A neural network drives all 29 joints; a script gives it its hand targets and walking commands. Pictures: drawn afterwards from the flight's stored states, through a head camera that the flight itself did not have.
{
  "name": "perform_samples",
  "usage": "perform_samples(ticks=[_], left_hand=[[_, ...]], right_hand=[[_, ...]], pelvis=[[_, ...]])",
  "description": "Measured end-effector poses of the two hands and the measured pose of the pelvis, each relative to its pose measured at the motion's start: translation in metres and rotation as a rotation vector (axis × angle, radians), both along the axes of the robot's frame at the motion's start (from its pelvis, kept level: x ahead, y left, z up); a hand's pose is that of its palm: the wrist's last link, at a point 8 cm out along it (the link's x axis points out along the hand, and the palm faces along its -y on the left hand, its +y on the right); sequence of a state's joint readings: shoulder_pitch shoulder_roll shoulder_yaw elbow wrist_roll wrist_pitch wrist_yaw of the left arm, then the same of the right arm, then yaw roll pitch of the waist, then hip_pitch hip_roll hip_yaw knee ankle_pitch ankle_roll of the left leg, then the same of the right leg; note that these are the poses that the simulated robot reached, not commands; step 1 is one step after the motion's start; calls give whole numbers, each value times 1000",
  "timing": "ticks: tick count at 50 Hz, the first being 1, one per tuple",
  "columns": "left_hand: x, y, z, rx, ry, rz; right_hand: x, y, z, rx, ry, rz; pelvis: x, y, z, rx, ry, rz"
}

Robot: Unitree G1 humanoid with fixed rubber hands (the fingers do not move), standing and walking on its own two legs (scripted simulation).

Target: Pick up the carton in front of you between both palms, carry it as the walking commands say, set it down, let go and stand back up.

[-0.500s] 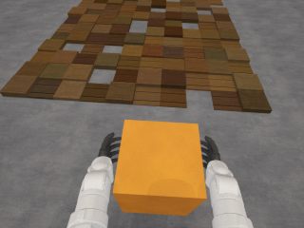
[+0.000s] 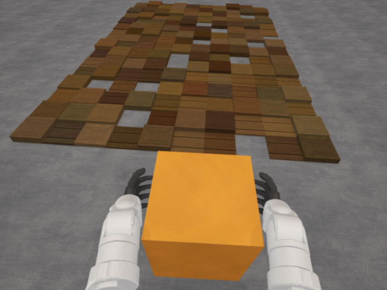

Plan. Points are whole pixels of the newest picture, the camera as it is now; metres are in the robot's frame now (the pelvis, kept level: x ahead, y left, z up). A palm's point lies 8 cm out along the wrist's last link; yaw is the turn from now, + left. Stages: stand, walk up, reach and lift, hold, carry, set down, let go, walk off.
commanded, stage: reach and lift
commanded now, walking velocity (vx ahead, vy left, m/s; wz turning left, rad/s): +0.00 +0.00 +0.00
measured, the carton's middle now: (200, 219) +0.30 +0.00 -0.04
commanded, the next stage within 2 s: hold in 0.72 s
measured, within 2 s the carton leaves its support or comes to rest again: neither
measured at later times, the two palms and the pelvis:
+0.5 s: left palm (132, 194) +0.31 +0.15 +0.04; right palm (271, 199) +0.31 -0.15 +0.04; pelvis +0.02 +0.00 +0.01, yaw +0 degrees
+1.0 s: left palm (128, 195) +0.30 +0.15 +0.06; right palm (273, 200) +0.30 -0.15 +0.06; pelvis +0.02 +0.00 +0.01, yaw +0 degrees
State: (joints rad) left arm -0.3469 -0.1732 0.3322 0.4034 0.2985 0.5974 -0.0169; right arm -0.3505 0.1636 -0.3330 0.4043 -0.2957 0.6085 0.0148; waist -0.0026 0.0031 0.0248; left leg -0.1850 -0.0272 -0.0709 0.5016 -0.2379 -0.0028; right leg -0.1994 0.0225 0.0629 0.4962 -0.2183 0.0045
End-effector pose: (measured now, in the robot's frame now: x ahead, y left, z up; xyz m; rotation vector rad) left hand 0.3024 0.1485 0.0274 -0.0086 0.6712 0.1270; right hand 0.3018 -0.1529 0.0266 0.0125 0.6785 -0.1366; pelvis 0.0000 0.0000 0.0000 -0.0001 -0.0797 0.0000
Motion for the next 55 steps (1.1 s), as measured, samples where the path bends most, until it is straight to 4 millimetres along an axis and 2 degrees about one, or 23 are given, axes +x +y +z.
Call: perform_samples(ticks=[29,37,45,55], left_hand=[[9,1,13,34,-2,-29],[7,2,16,32,-5,-29],[-1,3,31,30,-36,-22],[-7,2,28,18,-11,-13]], right_hand=[[8,1,13,-33,-2,24],[6,2,16,-32,-6,23],[-1,3,31,-33,-37,25],[-7,3,28,-17,-12,18]], pelvis=[[24,0,9,-2,-13,1],[23,1,9,-2,-22,0],[21,1,10,-1,-44,-1],[10,0,8,-1,-62,-1]])
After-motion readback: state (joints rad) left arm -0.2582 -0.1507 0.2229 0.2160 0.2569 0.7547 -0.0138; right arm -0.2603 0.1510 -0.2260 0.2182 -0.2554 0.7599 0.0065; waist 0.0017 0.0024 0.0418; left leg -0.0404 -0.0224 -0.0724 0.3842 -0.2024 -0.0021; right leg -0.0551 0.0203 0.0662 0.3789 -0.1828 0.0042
